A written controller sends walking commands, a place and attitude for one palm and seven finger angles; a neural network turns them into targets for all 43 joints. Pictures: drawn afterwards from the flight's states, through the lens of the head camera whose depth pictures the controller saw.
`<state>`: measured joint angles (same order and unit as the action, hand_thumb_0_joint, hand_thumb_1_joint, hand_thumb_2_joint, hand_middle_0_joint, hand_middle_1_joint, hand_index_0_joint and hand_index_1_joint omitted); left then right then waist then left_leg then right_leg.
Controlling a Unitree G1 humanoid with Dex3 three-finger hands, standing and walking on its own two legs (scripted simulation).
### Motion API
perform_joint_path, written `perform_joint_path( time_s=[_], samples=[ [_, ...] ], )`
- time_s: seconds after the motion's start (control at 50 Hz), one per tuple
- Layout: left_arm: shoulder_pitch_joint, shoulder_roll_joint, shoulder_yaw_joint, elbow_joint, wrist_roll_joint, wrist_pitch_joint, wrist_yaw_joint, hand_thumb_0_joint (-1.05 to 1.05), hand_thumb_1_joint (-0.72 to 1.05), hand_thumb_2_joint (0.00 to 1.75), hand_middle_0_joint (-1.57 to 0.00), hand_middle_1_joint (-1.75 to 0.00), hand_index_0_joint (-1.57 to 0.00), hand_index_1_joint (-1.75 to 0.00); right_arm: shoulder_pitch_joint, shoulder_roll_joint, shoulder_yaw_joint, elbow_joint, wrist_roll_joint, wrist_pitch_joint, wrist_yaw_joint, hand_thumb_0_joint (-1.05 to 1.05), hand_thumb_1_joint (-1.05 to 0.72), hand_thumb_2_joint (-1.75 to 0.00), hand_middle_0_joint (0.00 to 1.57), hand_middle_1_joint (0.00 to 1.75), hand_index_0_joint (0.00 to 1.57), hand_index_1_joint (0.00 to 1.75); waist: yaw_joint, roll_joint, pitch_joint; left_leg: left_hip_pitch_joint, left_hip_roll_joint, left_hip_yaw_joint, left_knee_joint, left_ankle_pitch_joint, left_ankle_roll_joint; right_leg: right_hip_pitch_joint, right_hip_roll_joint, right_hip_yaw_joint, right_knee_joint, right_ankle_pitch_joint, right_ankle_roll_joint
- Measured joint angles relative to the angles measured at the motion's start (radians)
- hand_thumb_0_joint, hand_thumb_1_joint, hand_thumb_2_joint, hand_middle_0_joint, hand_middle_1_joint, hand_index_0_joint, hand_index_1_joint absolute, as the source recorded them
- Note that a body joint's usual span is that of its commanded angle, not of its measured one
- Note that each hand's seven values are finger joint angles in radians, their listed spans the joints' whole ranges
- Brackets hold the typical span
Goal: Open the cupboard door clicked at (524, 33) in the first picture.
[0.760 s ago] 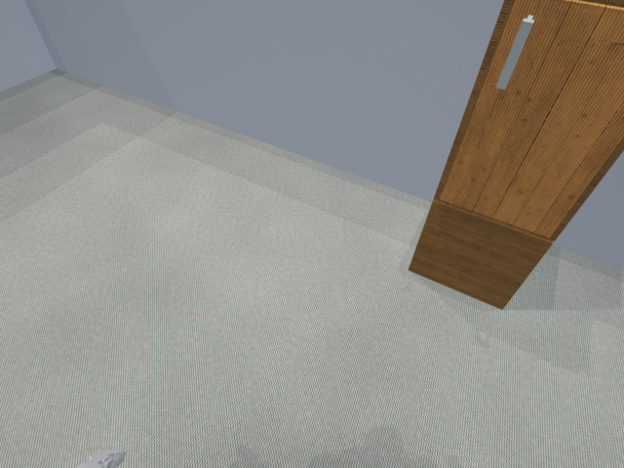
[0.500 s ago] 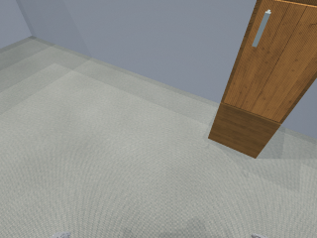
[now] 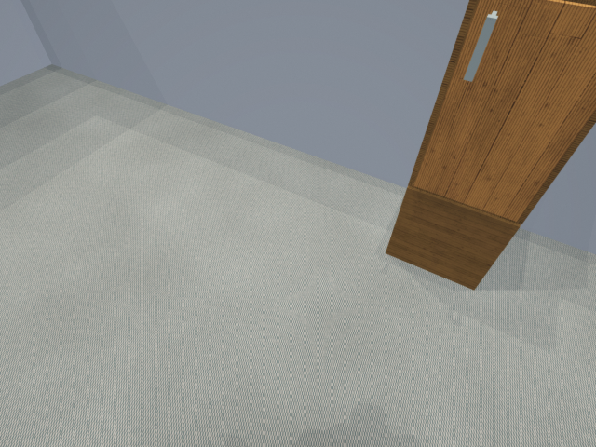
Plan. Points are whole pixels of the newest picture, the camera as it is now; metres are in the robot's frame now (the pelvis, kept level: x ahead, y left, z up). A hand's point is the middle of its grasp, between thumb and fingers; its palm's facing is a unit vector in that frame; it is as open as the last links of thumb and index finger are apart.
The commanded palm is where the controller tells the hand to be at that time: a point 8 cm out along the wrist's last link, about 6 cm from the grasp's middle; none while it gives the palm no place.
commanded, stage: stand and wait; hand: left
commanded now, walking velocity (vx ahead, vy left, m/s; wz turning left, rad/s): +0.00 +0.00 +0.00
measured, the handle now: (481, 46) +0.96 -0.39 +0.14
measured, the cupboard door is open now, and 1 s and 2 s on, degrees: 0 0 0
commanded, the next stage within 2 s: look at it before walking up in 0.06 s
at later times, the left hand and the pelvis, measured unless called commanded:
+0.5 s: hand out of the picture +0.08 +0.24 -0.15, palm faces -0.03 -0.94 -0.33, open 7.4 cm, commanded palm none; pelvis +0.00 +0.00 +0.00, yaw +0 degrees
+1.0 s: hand out of the picture +0.08 +0.23 -0.17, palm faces -0.08 -0.95 -0.31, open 7.4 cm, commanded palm none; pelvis +0.00 +0.00 -0.01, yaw -5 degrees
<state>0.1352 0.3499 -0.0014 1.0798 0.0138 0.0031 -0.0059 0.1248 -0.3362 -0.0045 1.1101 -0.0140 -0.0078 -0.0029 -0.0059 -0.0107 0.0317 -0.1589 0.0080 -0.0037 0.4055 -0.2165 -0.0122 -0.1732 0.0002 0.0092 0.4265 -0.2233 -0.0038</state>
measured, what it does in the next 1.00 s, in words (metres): stands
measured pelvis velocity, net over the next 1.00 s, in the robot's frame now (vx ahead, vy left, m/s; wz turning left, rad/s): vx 0.00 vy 0.00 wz -0.08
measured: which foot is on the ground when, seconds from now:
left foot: down 0.00-1.00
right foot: down 0.00-1.00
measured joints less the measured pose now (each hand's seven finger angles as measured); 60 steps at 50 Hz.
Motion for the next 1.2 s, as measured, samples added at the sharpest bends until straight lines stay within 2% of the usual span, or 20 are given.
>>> perform_joint_path(
  time_s=[0.84, 0.92, 1.04, 1.08, 1.12, 1.16, 1.18, 1.2],
  samples=[
    [-0.003, -0.005, 0.002, 0.01, 0.002, -0.002, -0.001, 0.0, 0.9, 0.9, -0.21, -0.3, -0.21, -0.3, -0.021, 0.004, 0.003, 0.008, 0.001, -0.004, -0.002, 0.0, -0.9, -0.9, 0.21, 0.3, 0.2, 0.3, 0.008, 0.0, 0.003, 0.022, 0.01, 0.005, -0.037, 0.011, -0.007, 0.018, 0.009, 0.005, -0.036, 0.013, -0.006],
    [0.011, -0.016, 0.011, -0.013, 0.002, 0.019, 0.008, 0.0, 0.9, 0.9, -0.2, -0.3, -0.21, -0.3, -0.026, 0.019, -0.005, -0.019, -0.001, 0.006, -0.015, 0.0, -0.9, -0.9, 0.21, 0.3, 0.2, 0.3, 0.018, 0.001, 0.006, 0.001, 0.02, 0.034, 0.003, -0.013, -0.01, -0.016, 0.02, 0.033, 0.006, 0.002, -0.005],
    [0.045, -0.052, 0.023, -0.063, 0.007, 0.054, -0.001, 0.0, 0.9, 0.9, -0.2, -0.3, -0.2, -0.3, -0.012, 0.077, -0.017, -0.086, -0.002, 0.024, -0.021, 0.0, -0.9, -0.9, 0.21, 0.3, 0.2, 0.3, 0.017, -0.014, 0.027, -0.049, 0.036, 0.094, 0.096, -0.063, -0.011, -0.108, 0.04, 0.09, 0.135, -0.04, -0.006],
    [0.053, -0.062, 0.029, -0.082, 0.007, 0.062, -0.006, 0.0, 0.9, 0.9, -0.2, -0.3, -0.2, -0.3, -0.006, 0.095, -0.02, -0.102, -0.003, 0.027, -0.019, 0.0, -0.9, -0.9, 0.21, 0.3, 0.2, 0.3, 0.023, -0.024, 0.042, -0.059, 0.039, 0.121, 0.125, -0.078, -0.011, -0.158, 0.034, 0.073, 0.234, -0.079, -0.001],
    [0.062, -0.078, 0.036, -0.097, 0.008, 0.068, -0.011, 0.0, 0.9, 0.9, -0.2, -0.3, -0.2, -0.3, 0.001, 0.107, -0.025, -0.112, -0.004, 0.03, -0.018, 0.0, -0.9, -0.9, 0.21, 0.3, 0.2, 0.3, 0.028, -0.021, 0.057, -0.062, 0.052, 0.147, 0.153, -0.095, -0.016, -0.194, 0.023, 0.033, 0.346, -0.173, 0.007],
    [0.078, -0.098, 0.041, -0.114, 0.009, 0.066, -0.017, 0.0, 0.9, 0.9, -0.2, -0.3, -0.2, -0.3, 0.01, 0.11, -0.032, -0.119, -0.007, 0.035, -0.016, 0.0, -0.9, -0.9, 0.21, 0.3, 0.2, 0.3, 0.032, 0.0, 0.063, -0.073, 0.077, 0.163, 0.199, -0.121, -0.029, -0.184, 0.011, -0.007, 0.347, -0.184, 0.009],
    [0.092, -0.104, 0.042, -0.126, 0.011, 0.059, -0.02, 0.0, 0.9, 0.9, -0.2, -0.3, -0.2, -0.3, 0.017, 0.108, -0.035, -0.124, -0.007, 0.04, -0.015, 0.0, -0.9, -0.9, 0.21, 0.3, 0.2, 0.3, 0.035, 0.01, 0.058, -0.094, 0.092, 0.168, 0.245, -0.144, -0.036, -0.166, 0.008, -0.015, 0.293, -0.125, 0.004],
    [0.099, -0.111, 0.044, -0.133, 0.015, 0.048, -0.018, 0.0, 0.9, 0.9, -0.2, -0.3, -0.2, -0.3, 0.017, 0.107, -0.04, -0.126, -0.005, 0.047, -0.015, 0.0, -0.9, -0.9, 0.21, 0.3, 0.2, 0.3, 0.035, 0.022, 0.058, -0.134, 0.1, 0.148, 0.333, -0.201, -0.042, -0.178, 0.02, -0.019, 0.299, -0.112, -0.016]
  ],
)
